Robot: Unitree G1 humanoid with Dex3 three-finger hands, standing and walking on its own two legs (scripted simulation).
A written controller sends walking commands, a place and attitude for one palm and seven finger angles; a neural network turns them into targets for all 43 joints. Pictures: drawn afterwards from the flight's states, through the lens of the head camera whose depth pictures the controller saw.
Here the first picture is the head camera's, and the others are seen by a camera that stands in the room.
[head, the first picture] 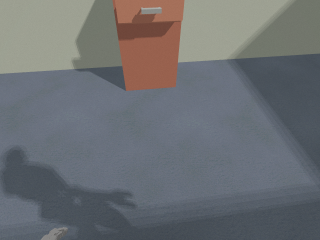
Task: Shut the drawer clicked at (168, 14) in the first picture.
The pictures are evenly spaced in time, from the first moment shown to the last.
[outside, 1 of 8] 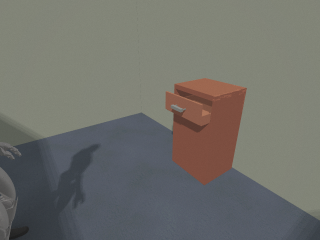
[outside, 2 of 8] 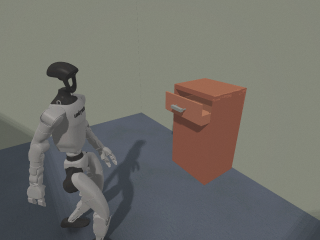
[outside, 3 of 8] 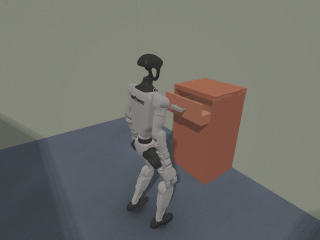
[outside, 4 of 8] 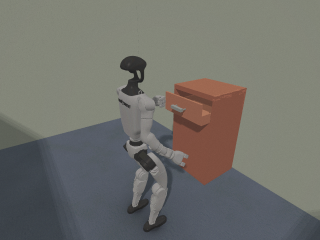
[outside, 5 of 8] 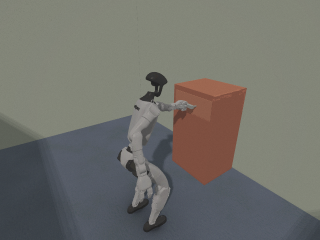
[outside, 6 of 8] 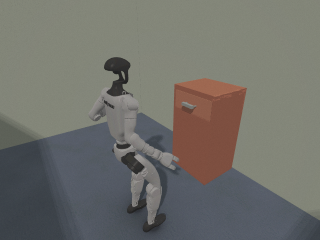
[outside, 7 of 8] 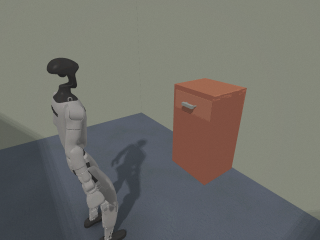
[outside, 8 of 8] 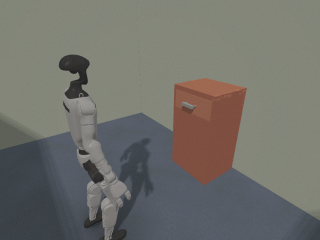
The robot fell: no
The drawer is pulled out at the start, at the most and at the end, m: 0.13 0.13 0.00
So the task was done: yes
